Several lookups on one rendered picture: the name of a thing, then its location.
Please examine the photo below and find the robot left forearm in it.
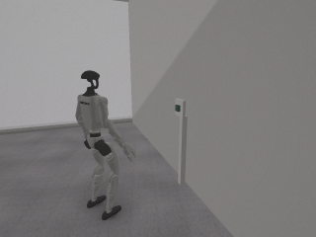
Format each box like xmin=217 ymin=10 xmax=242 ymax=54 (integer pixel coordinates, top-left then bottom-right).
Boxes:
xmin=76 ymin=119 xmax=90 ymax=134

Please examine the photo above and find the robot right hand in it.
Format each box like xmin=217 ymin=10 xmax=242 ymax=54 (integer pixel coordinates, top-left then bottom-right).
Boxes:
xmin=122 ymin=143 xmax=136 ymax=162

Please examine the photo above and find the robot right forearm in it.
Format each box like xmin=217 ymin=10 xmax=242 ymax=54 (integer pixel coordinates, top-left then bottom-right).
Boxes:
xmin=106 ymin=119 xmax=126 ymax=147

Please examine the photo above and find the robot left hand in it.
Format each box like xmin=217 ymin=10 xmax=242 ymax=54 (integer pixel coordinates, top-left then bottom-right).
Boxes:
xmin=84 ymin=132 xmax=90 ymax=139

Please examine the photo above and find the button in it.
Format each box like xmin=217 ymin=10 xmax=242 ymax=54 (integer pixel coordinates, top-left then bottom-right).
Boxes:
xmin=175 ymin=105 xmax=181 ymax=112

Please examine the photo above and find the robot left upper arm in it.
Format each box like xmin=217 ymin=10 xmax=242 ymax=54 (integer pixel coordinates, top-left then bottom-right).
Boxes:
xmin=75 ymin=94 xmax=83 ymax=120

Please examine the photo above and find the robot left thigh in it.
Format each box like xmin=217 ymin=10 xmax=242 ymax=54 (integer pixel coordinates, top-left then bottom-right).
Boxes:
xmin=84 ymin=139 xmax=105 ymax=176

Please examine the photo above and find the robot right upper arm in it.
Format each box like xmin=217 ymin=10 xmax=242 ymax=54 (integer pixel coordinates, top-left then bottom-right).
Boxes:
xmin=95 ymin=96 xmax=109 ymax=128

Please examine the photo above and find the panel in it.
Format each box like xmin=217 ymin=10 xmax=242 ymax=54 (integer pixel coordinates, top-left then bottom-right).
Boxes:
xmin=175 ymin=98 xmax=188 ymax=185

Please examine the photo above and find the robot head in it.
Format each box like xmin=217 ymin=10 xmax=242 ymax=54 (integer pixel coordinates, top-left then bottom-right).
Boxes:
xmin=81 ymin=70 xmax=100 ymax=97

